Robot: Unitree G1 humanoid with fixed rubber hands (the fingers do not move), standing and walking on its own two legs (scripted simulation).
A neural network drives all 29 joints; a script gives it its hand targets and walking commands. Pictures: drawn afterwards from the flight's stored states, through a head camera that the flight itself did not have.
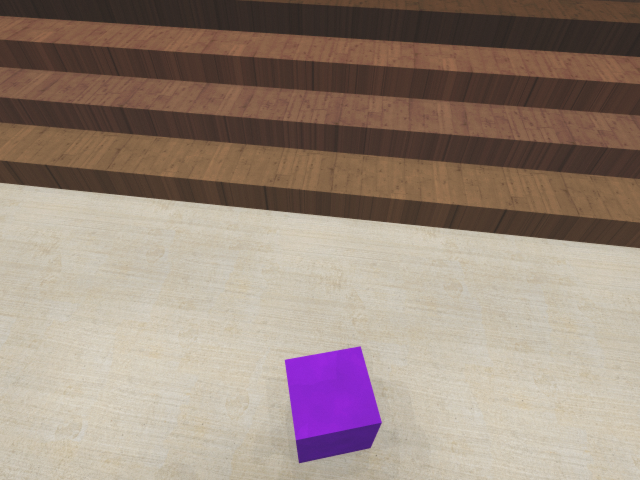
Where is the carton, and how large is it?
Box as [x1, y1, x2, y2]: [285, 346, 381, 462]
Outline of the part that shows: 360,346 285,360 299,462 370,447 381,421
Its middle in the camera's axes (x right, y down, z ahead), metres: +0.03 +0.47 +1.08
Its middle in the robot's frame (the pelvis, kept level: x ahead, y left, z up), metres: +0.41 -0.01 -0.65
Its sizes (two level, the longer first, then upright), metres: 0.210 0.200 0.250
